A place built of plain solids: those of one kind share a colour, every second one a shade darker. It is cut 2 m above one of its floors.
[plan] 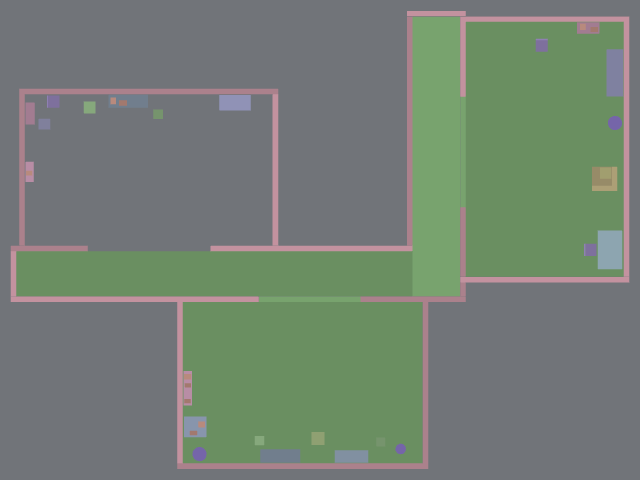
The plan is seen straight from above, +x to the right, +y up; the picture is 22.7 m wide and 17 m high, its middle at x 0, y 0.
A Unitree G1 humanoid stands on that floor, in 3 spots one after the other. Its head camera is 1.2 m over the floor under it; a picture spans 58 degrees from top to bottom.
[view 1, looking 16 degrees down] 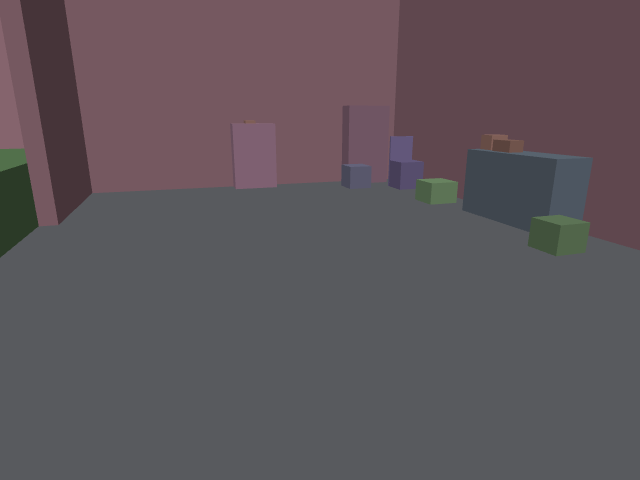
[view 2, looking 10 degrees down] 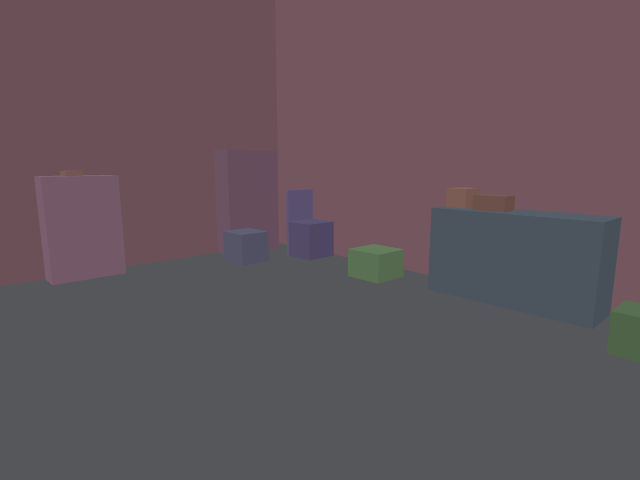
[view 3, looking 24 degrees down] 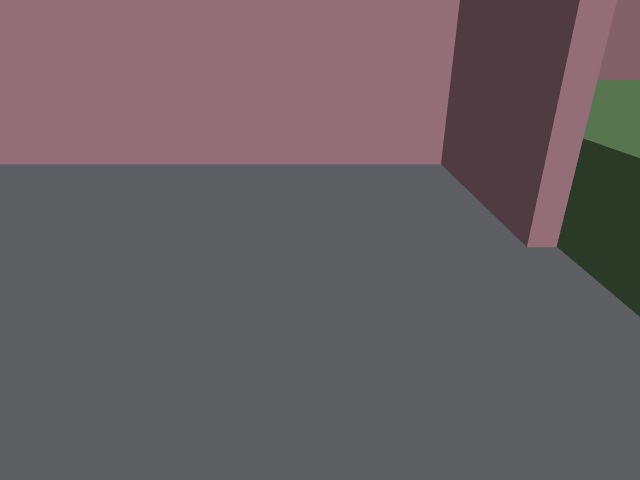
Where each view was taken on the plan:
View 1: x -2.73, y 1.16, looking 162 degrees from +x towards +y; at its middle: ground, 4.35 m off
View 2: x -5.24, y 1.16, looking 137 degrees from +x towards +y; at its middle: chair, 5.53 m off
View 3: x -6.46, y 1.16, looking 0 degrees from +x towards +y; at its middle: ground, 2.95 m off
